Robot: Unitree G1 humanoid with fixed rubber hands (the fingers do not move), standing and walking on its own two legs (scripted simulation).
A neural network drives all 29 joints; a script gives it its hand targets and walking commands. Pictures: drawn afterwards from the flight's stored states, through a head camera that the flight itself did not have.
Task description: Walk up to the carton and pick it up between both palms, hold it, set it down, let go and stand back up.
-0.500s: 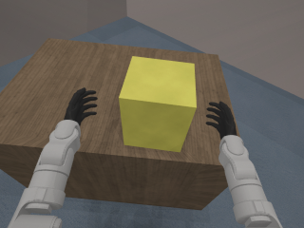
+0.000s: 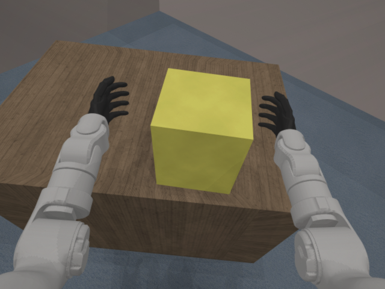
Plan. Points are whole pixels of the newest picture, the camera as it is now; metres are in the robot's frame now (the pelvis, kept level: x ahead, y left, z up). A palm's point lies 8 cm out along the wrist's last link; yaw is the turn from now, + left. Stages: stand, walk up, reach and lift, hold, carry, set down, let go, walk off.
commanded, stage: reach and lift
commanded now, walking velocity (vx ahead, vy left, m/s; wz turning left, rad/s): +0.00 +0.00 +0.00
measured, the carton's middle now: (200, 134) +0.48 -0.02 -0.01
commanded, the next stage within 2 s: none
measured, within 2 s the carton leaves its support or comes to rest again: neither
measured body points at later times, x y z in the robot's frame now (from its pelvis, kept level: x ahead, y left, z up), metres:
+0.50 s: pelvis +0.01 +0.00 +0.00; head +0.06 +0.02 +0.44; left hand +0.48 +0.19 +0.13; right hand +0.48 -0.18 +0.13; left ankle +0.00 +0.14 -0.74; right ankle +0.00 -0.09 -0.74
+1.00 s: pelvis +0.00 +0.01 -0.02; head +0.11 +0.03 +0.42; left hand +0.47 +0.21 +0.03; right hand +0.47 -0.18 +0.04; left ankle +0.00 +0.14 -0.74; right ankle +0.00 -0.09 -0.74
